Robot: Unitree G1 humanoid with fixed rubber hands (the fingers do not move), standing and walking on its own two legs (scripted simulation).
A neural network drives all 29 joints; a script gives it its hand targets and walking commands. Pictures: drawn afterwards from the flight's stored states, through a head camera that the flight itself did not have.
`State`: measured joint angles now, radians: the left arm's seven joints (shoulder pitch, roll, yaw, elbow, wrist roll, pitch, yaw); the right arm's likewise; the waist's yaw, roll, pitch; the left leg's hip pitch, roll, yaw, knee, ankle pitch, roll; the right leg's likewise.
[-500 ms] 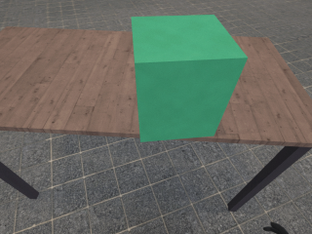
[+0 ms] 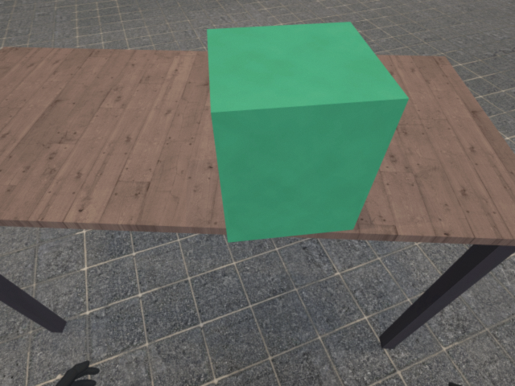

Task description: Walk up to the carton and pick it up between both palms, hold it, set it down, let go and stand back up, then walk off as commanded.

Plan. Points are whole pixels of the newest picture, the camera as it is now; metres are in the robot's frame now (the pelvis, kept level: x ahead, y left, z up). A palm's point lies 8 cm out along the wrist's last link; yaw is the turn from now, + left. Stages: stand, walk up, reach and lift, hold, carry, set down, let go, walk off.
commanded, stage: walk up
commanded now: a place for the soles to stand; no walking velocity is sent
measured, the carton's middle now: (286, 137) +0.45 -0.04 +0.16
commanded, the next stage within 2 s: reach and lift in 0.82 s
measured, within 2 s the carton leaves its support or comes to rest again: neither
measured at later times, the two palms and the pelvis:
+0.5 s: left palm out of the picture +0.12 +0.31 -0.07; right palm out of the picture +0.08 -0.32 -0.09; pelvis +0.00 +0.00 +0.00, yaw +0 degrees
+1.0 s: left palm out of the picture +0.15 +0.27 -0.08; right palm out of the picture +0.12 -0.33 -0.08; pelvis +0.01 -0.01 +0.00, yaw +0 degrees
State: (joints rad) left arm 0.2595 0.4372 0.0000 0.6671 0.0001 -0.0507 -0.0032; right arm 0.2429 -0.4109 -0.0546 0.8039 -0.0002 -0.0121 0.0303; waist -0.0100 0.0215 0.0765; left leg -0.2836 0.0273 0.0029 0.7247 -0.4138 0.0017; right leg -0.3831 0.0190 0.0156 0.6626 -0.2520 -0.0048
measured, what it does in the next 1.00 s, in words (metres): stands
